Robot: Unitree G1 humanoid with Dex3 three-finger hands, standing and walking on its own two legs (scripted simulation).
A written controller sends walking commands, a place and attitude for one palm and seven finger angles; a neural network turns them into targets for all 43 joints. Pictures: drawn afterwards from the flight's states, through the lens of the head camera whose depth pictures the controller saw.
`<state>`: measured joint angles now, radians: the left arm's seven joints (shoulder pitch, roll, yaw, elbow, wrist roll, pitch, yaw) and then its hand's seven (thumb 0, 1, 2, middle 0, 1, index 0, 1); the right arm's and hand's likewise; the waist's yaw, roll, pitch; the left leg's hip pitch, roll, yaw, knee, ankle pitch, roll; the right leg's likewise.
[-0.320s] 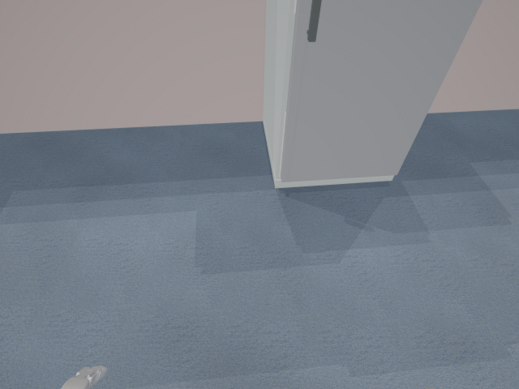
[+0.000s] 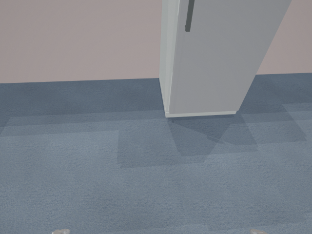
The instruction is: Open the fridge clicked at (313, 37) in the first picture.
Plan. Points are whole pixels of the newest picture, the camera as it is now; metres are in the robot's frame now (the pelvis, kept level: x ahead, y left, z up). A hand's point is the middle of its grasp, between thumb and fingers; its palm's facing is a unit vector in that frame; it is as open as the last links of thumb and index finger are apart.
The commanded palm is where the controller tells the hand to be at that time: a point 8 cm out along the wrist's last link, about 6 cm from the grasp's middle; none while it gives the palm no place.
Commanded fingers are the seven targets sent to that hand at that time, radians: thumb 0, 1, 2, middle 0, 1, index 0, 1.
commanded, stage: stand and wait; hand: left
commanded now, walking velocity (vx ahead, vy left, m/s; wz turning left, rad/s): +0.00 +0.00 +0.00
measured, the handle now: out of the picture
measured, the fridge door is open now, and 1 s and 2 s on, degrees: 0 0 0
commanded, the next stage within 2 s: look at it before walking up in 0.58 s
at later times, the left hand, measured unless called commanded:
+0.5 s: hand out of the picture +0.05 +0.24 -0.15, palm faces -0.03 -0.94 -0.34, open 7.3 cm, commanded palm none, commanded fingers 0.00 0.90 0.90 -0.20 -0.30 -0.20 -0.30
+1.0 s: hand out of the picture +0.05 +0.23 -0.15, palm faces -0.04 -0.94 -0.33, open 7.3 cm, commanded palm none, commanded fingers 0.00 0.90 0.90 -0.20 -0.30 -0.20 -0.30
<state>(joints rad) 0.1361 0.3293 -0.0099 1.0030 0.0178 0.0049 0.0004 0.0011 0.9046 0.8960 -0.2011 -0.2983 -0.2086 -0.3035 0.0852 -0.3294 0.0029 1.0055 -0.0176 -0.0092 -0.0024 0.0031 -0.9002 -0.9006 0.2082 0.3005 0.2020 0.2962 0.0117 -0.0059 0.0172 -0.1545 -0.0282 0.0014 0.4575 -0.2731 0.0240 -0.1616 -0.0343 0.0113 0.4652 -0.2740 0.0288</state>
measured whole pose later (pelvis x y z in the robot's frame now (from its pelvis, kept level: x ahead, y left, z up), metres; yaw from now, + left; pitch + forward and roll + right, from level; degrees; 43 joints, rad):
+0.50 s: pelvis -0.02 -0.01 +0.00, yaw +0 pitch -2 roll +0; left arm 0.15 0.34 -0.01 1.08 0.02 0.00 0.00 0.00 0.91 0.90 -0.20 -0.30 -0.21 -0.30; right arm 0.13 -0.34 0.00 1.11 -0.01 0.00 0.00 0.00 -0.90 -0.90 0.21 0.30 0.20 0.30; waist 0.00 0.00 0.03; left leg -0.15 -0.01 0.00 0.39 -0.21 0.01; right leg -0.16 -0.02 0.01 0.40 -0.21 0.01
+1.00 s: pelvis -0.02 -0.01 +0.01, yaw -1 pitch -2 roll +0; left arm 0.14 0.34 -0.01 1.09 0.02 -0.01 0.00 0.00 0.91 0.90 -0.20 -0.30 -0.21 -0.30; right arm 0.12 -0.34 0.00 1.11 -0.01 -0.01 0.00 0.00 -0.90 -0.90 0.21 0.30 0.20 0.30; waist 0.00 0.00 0.03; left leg -0.14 0.00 0.01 0.38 -0.20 0.00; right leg -0.15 -0.01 0.02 0.38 -0.20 0.01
